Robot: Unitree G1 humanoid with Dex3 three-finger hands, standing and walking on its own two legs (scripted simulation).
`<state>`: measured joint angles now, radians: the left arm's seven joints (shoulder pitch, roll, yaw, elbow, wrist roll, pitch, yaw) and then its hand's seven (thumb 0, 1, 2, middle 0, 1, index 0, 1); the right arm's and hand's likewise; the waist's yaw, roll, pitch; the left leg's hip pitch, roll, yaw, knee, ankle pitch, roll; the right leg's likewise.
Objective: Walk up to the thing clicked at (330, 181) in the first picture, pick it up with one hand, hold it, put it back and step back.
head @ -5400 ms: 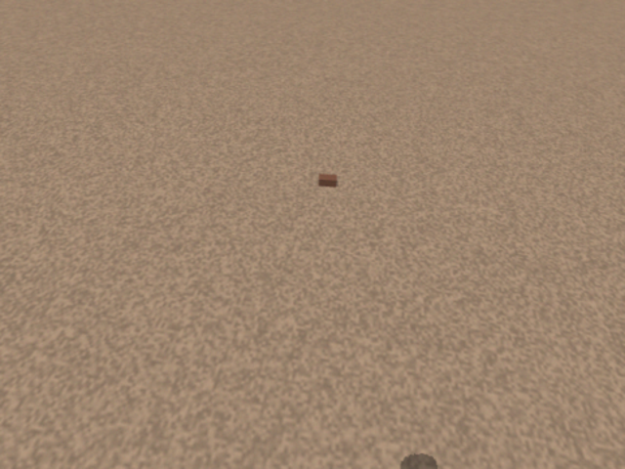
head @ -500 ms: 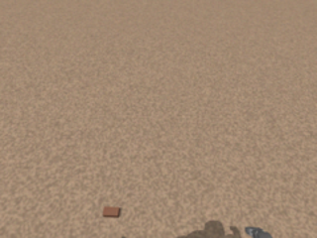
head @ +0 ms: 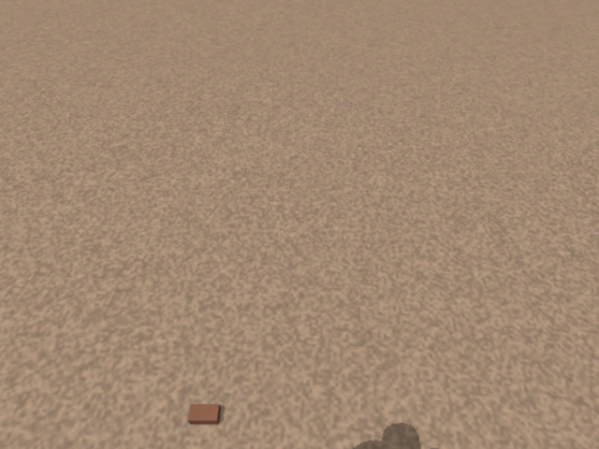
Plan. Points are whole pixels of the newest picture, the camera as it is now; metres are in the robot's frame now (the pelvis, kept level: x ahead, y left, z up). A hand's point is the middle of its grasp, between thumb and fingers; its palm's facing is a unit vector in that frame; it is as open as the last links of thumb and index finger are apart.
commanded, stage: walk up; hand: left
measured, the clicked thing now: (204, 414) +0.37 +0.24 -0.76
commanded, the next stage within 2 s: stand in 0.24 s
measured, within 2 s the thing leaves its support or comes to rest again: neither
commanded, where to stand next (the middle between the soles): +0.04 +0.01 m, yaw +0 degrees
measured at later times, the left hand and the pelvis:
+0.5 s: hand out of the picture +0.09 +0.24 -0.15, palm faces -0.03 -0.94 -0.34, open 7.4 cm; pelvis +0.00 -0.01 +0.00, yaw +0 degrees
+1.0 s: hand out of the picture +0.07 +0.23 -0.15, palm faces -0.03 -0.94 -0.34, open 7.4 cm; pelvis +0.00 -0.02 +0.00, yaw +0 degrees
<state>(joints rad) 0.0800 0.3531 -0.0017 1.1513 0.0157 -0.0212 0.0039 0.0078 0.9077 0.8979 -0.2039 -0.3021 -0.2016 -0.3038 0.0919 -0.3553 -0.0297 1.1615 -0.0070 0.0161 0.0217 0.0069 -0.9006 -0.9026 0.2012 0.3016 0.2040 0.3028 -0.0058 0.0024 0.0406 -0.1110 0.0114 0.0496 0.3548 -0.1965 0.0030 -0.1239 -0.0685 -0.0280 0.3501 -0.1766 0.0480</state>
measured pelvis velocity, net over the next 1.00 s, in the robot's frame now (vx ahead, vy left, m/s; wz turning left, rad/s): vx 0.00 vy -0.02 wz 0.01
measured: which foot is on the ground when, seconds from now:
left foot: down 0.00-1.00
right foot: down 0.00-1.00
